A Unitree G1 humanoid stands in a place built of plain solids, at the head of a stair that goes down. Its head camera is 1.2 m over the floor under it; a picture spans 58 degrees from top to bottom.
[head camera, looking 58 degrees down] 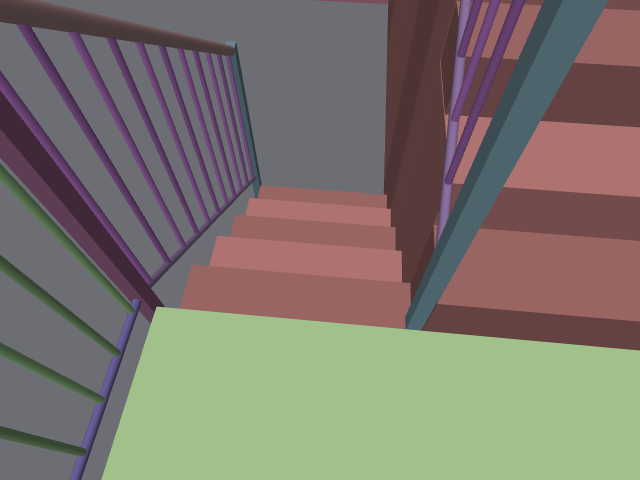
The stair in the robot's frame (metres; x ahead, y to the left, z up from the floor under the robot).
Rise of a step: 0.18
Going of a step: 0.24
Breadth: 0.79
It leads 5 degrees to the right of straight ahead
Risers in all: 6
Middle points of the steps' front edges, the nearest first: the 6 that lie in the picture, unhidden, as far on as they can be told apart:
0.48 0.10 0.00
0.72 0.07 -0.18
0.96 0.05 -0.36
1.21 0.03 -0.55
1.45 0.00 -0.73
1.69 -0.02 -0.91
